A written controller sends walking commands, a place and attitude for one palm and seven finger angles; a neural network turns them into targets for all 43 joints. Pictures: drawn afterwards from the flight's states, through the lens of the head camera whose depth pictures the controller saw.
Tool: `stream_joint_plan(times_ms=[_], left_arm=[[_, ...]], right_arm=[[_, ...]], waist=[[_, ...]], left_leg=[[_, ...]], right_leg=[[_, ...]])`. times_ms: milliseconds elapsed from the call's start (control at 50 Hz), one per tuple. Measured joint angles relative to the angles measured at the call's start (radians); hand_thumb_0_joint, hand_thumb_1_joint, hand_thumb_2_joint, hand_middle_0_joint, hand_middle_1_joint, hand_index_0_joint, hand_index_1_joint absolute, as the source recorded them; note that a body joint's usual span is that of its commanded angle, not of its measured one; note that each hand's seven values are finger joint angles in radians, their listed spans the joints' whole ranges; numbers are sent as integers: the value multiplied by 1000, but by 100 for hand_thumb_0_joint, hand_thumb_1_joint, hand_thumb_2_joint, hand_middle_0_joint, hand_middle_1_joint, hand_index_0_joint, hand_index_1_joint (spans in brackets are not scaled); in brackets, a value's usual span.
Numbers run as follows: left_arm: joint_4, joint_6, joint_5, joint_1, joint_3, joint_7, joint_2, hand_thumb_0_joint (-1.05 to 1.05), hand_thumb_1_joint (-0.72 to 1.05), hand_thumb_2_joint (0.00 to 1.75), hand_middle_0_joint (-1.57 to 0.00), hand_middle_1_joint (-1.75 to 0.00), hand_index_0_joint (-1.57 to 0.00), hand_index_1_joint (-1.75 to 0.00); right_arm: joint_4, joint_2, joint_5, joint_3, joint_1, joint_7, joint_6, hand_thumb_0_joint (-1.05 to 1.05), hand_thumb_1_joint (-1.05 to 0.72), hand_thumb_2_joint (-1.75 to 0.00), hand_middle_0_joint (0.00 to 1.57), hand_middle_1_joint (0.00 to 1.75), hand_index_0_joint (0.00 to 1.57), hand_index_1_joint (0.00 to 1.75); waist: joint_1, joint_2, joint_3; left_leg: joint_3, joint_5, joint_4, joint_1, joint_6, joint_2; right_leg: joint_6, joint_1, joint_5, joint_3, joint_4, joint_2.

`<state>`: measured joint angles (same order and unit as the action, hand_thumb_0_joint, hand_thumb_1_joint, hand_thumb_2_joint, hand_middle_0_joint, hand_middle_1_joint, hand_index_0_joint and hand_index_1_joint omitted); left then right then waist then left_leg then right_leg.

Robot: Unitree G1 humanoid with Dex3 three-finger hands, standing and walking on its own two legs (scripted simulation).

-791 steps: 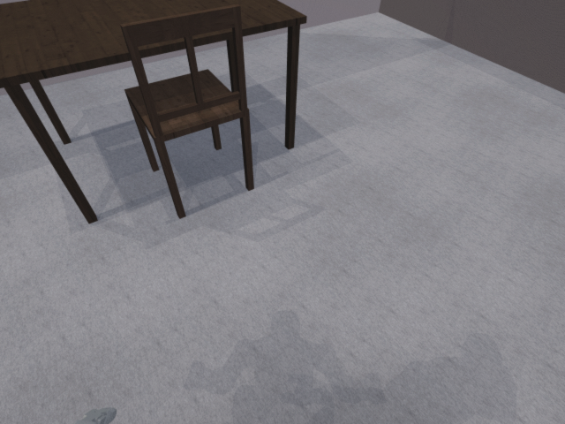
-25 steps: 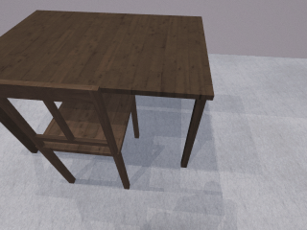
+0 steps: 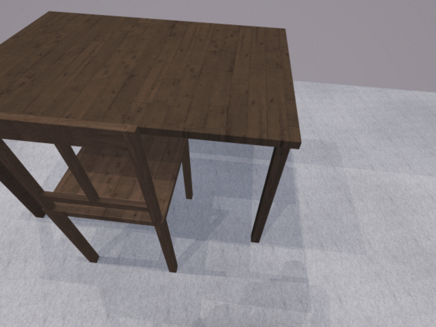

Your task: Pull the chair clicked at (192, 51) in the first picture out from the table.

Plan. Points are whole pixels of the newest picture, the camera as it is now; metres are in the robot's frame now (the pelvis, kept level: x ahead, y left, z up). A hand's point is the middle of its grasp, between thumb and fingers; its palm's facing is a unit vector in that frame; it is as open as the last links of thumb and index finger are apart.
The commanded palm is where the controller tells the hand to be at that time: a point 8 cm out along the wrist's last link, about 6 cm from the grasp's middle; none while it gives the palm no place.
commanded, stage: look again from close up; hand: left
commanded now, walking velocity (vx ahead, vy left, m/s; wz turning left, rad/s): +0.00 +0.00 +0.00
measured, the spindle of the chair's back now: (79, 173) +0.48 +0.41 -0.09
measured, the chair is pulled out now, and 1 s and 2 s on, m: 0.00 0.00 0.00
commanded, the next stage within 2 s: raise the hand toward the chair's back in 0.40 s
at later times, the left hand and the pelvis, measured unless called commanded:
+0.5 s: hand out of the picture +0.04 +0.20 -0.17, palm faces +0.01 -0.96 -0.27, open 7.4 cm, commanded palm +0.11 +0.25 -0.07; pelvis +0.01 -0.01 +0.00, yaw +0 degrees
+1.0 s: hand out of the picture +0.13 +0.20 -0.07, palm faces +0.06 -1.00 -0.05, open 9.9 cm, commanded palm +0.13 +0.25 -0.05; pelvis -0.04 -0.03 -0.10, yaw +2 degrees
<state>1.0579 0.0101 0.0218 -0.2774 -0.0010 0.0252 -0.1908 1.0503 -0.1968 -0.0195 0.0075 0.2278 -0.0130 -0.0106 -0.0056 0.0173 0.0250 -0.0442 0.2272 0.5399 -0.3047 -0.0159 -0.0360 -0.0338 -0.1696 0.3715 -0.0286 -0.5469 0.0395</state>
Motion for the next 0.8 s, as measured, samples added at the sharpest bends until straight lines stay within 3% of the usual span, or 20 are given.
stream_joint_plan(times_ms=[520, 540, 560, 620, 680, 740, 800], left_arm=[[17, 6, 0, 34, -8, 4, -48, 0, 91, 90, -20, -30, -20, -30], [-135, -46, -38, -14, -37, 2, -39, 0, 91, 90, -20, -30, -20, -30], [-317, -47, -63, -69, -64, 3, -32, 1, 90, 90, -20, -30, -20, -30], [-668, 49, -121, -143, -78, 41, -9, 1, 89, 89, -20, -30, -20, -30], [-800, 168, -159, -93, -113, -3, 20, 1, 85, 88, -19, -29, -19, -29], [-783, 338, -196, -28, -169, -125, 18, 1, 80, 86, -19, -28, -19, -28], [-746, 494, -232, -24, -204, -289, -3, 0, 74, 83, -18, -27, -18, -28]], right_arm=[[18, -40, 3, -4, -50, 1, 5, 1, -91, -90, 20, 30, 20, 30], [-23, -41, 14, -1, -31, -5, -6, 1, -91, -90, 20, 30, 20, 30], [-65, -37, 24, 1, -5, -24, -50, 1, -91, -90, 20, 30, 20, 30], [-143, -31, 48, 13, 39, -63, -168, 1, -91, -90, 20, 30, 20, 30], [-226, -26, 38, 29, 24, -68, -211, 1, -90, -90, 20, 30, 20, 30], [-299, -9, 30, 41, -22, -49, -218, 1, -90, -90, 20, 30, 20, 30], [-371, -1, 26, 52, -59, -21, -227, 1, -90, -90, 20, 30, 21, 30]], waist=[[-7, -17, 1], [-3, -20, 3], [-10, -13, 7], [-4, -16, -23], [24, -35, -74], [33, -26, -121], [28, 3, -145]], left_leg=[[8, 0, -30, 26, -14, -14], [10, 5, -19, 16, -13, -15], [8, 5, -21, 17, -12, -9], [17, 4, -9, -3, -10, 9], [36, 23, 68, -98, -12, 12], [35, 53, 174, -235, -21, -2], [37, 94, 305, -382, -32, -18]], right_leg=[[11, 39, -9, 9, 55, -14], [10, 34, -9, 12, 50, -15], [14, 22, -4, 13, 28, -9], [19, -8, 20, 41, -22, 12], [11, -89, 56, 59, -90, 16], [21, -238, 93, 50, -219, 5], [32, -392, 144, 43, -365, -9]])
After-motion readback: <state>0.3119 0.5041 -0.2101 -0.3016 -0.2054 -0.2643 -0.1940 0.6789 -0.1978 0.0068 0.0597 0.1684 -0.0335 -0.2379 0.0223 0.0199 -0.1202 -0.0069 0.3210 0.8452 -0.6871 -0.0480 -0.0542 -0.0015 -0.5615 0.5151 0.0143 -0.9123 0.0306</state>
